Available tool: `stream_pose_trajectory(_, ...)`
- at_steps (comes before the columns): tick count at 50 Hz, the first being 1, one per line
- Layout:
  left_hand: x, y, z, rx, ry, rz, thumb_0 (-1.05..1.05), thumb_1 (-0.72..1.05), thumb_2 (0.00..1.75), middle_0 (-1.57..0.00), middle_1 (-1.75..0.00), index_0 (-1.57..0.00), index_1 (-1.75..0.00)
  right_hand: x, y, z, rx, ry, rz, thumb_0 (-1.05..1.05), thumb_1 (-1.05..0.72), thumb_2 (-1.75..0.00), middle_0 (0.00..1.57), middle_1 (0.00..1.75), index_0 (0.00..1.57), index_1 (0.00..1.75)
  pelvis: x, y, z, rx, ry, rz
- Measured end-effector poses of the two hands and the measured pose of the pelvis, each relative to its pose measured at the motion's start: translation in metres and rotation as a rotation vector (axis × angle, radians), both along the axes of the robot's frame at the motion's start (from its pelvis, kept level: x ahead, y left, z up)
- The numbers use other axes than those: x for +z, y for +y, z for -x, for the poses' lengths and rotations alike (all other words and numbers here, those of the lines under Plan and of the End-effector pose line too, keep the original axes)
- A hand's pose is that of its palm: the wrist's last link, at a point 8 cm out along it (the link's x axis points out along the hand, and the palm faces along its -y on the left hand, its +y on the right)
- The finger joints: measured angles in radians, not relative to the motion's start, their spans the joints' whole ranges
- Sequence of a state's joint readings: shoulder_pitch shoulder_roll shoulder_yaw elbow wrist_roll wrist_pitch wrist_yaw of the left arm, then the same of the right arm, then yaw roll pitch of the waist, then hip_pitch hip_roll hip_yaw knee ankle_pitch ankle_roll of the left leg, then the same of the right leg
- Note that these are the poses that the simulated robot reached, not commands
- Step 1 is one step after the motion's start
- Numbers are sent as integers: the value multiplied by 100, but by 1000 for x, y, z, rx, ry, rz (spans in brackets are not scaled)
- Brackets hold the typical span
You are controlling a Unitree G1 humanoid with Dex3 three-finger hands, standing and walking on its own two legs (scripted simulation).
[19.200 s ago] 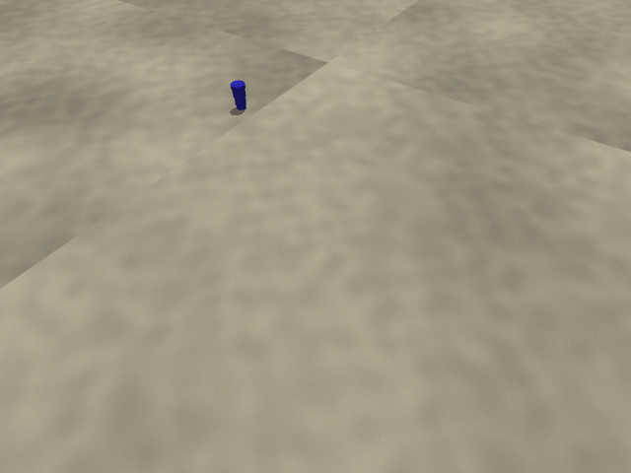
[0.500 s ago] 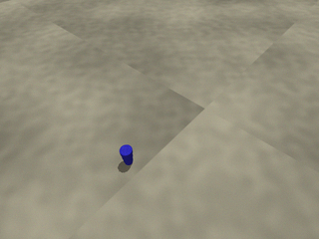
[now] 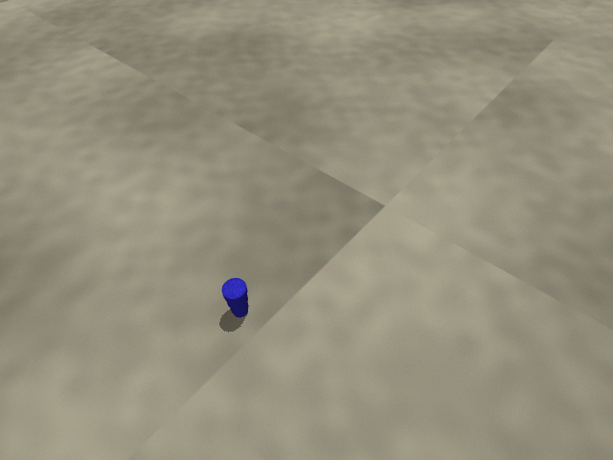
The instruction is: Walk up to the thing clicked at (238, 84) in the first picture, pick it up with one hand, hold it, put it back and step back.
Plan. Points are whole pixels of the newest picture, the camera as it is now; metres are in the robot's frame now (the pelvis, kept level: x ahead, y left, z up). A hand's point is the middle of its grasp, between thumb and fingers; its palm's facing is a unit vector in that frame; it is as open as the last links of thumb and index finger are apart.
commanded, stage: stand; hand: left
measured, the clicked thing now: (237, 300) +0.74 +0.28 -0.70
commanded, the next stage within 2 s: walk up in 0.24 s
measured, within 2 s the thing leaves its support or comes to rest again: neither
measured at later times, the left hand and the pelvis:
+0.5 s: hand out of the picture +0.06 +0.32 -0.17, palm faces +0.03 -0.94 -0.35, open 7.4 cm; pelvis +0.05 +0.04 -0.01, yaw +1 degrees
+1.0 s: hand (157, 352) +0.32 +0.28 -0.15, palm faces -0.11 -0.92 -0.39, open 7.4 cm; pelvis +0.22 +0.01 -0.03, yaw -3 degrees
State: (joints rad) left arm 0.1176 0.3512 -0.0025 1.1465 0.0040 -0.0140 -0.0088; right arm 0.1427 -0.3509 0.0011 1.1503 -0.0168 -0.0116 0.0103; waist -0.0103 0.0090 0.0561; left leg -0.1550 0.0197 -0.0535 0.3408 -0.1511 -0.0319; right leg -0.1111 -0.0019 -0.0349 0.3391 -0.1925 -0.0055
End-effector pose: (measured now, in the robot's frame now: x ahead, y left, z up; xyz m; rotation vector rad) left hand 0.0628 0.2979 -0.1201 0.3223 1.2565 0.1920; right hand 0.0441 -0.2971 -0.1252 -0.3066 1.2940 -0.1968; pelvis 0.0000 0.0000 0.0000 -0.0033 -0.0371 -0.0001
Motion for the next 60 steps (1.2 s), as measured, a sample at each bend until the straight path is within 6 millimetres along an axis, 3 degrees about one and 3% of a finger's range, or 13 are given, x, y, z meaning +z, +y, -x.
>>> stream_pose_trajectory(16, 5, 4, -21, 0, -86, 16, 1, 90, 90, -21, -30, -20, -30, 9, -2, -34, 35, -87, 4, 0, -90, -90, 21, 30, 21, 30, -1, 2, -13, 4, -1, 6)
stream_pose_trajectory(24, -4, 53, 6, 68, -10, -8, 1, 90, 90, -21, -30, -20, -30, 21, 2, -68, 79, -80, 74, 0, -90, -90, 21, 30, 21, 30, -8, 31, -44, 17, -15, 30)
stream_pose_trajectory(28, -22, 79, -2, 56, 70, -19, 1, 90, 90, -21, -30, -20, -30, 21, 15, -83, 57, -137, 113, 0, -90, -90, 21, 30, 21, 30, -21, 49, -64, 1, -30, 1)
stream_pose_trajectory(36, -10, 82, -71, -5, 29, 7, 1, 91, 90, -20, -30, -20, -30, 29, 35, -88, -11, -108, 84, 0, -90, -90, 21, 30, 21, 30, -8, 56, -111, -12, -34, -7)
stream_pose_trajectory(44, 4, 62, -163, -84, -22, -5, 1, 91, 90, -20, -30, -20, -30, 14, 26, -121, -44, -100, 34, 0, -90, -90, 21, 30, 21, 30, -10, 41, -167, -43, -33, -31)
stream_pose_trajectory(52, 13, 12, -275, -130, -180, -43, 1, 91, 90, -20, -30, -20, -30, -23, -11, -188, -44, -75, -4, 0, -90, -90, 21, 30, 21, 30, -28, 2, -232, -38, -29, -12)
stream_pose_trajectory(55, 22, -4, -293, -111, -223, -34, 1, 91, 90, -21, -30, -20, -30, -17, -17, -222, -15, -91, -13, 0, -90, -90, 21, 30, 21, 30, -20, -7, -249, -51, -35, -44)
stream_pose_trajectory(60, 26, -17, -306, -103, -181, -30, 1, 90, 90, -21, -30, -20, -30, -1, -30, -270, -5, -149, 2, 0, -90, -90, 21, 30, 21, 30, -10, -14, -278, -62, -21, -35)
